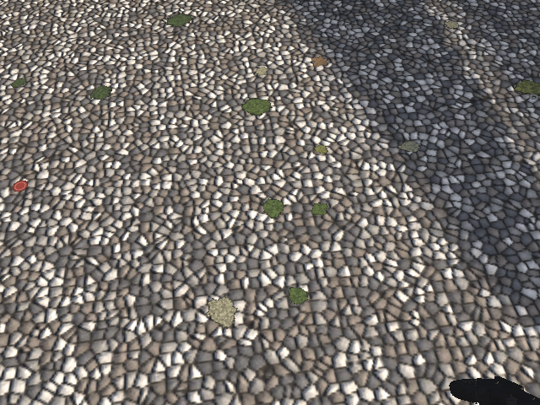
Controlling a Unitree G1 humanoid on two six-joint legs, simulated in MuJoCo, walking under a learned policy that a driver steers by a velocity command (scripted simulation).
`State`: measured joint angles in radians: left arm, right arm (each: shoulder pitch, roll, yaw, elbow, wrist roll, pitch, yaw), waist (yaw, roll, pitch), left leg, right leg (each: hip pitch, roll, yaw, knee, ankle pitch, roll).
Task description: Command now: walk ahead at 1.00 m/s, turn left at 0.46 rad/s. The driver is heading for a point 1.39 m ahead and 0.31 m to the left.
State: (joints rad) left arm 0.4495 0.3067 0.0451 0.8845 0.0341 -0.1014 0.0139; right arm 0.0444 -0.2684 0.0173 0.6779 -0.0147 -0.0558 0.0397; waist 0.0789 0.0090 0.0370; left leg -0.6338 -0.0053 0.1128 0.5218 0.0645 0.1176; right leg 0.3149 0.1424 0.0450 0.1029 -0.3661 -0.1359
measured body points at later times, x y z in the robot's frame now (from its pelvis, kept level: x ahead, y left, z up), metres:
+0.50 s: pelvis +0.49 +0.03 +0.00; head +0.53 +0.05 +0.45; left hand +0.66 +0.32 -0.05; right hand +0.58 -0.26 -0.11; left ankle +0.24 +0.06 -0.64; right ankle +0.64 -0.06 -0.71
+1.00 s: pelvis +0.91 +0.25 +0.02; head +0.92 +0.26 +0.47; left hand +0.82 +0.50 -0.12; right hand +1.13 +0.06 -0.09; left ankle +0.88 +0.33 -0.71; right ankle +0.86 +0.07 -0.60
